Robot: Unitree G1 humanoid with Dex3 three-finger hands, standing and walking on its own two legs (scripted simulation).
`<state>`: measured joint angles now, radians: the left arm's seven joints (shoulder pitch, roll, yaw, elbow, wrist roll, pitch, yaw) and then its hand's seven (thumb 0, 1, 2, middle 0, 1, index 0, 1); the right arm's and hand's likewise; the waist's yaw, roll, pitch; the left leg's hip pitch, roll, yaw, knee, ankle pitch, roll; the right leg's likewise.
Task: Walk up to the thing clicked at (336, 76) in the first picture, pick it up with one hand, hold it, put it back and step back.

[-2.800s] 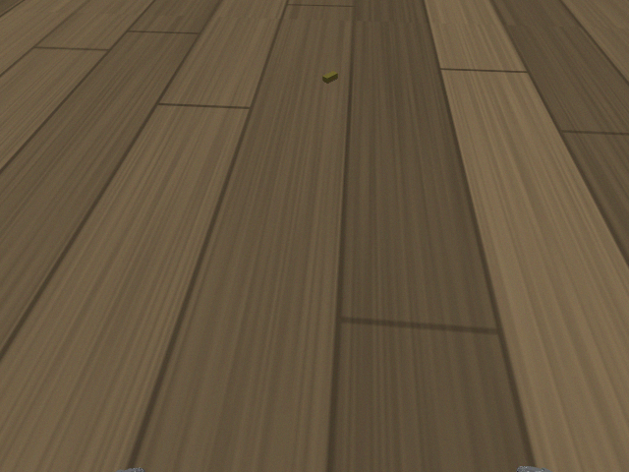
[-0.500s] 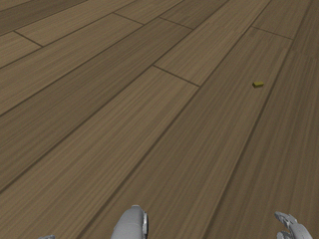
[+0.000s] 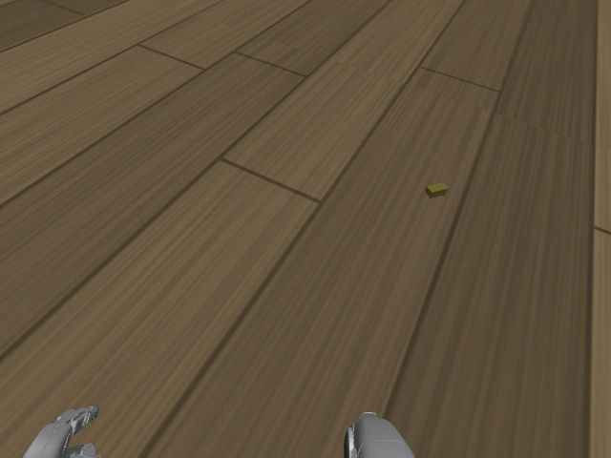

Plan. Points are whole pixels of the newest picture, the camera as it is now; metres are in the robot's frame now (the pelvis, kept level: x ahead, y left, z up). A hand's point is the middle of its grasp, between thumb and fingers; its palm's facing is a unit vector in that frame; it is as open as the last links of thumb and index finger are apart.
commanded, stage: walk up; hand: left
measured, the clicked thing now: (436, 189) +1.28 -0.73 -0.74
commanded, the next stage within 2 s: none
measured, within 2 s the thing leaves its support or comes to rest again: neither
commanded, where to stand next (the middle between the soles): +0.96 -1.04 m, yaw +11 degrees
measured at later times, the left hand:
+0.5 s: hand (223, 405) +0.21 +0.13 -0.16, palm faces +0.11 -0.95 -0.29, open 7.4 cm
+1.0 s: hand (326, 249) +0.49 -0.05 -0.12, palm faces +0.05 -0.92 -0.38, open 7.4 cm
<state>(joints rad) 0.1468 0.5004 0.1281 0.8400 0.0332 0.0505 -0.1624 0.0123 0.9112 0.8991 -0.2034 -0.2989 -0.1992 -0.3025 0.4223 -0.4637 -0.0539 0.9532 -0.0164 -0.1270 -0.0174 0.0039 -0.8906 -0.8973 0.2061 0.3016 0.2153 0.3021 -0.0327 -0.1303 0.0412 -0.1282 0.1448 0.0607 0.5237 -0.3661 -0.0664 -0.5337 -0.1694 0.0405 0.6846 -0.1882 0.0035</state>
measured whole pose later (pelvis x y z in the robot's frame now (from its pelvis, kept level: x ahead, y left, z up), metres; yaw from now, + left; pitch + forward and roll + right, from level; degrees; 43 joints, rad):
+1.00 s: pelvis +0.38 -0.35 -0.02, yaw +3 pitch -2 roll +1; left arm 0.17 0.43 0.12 0.79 0.04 0.02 -0.12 0.01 0.91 0.90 -0.20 -0.30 -0.20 -0.30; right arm 0.32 -0.51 -0.06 0.97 -0.01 -0.06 -0.08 0.01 -0.90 -0.90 0.20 0.30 0.21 0.30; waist 0.00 0.00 0.06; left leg -0.43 0.17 -0.03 1.11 -0.50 0.04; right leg -0.45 -0.09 -0.04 0.79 -0.31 0.02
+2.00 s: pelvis +0.62 -0.68 +0.00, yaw +6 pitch -1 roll +0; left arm 0.33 0.43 0.10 0.80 0.05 0.04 -0.07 0.01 0.91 0.90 -0.21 -0.30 -0.20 -0.30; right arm 0.27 -0.42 -0.02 0.97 0.00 -0.09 -0.06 0.00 -0.90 -0.90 0.20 0.30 0.21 0.30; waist 0.10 -0.01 0.07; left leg -0.57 0.02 0.10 0.94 -0.40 0.05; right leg -0.29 0.02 -0.11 0.63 -0.33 -0.07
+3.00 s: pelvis +0.82 -0.98 -0.01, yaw +8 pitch -2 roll +1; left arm 0.33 0.40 0.07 0.77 0.05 0.09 -0.07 0.01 0.91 0.90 -0.21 -0.30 -0.20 -0.30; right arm 0.28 -0.39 -0.04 0.90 -0.01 -0.09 -0.09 0.00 -0.89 -0.90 0.21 0.30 0.22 0.30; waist 0.04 -0.12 0.12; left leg -0.42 -0.02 0.12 0.70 -0.25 0.08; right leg -0.42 0.02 -0.01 1.09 -0.50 -0.02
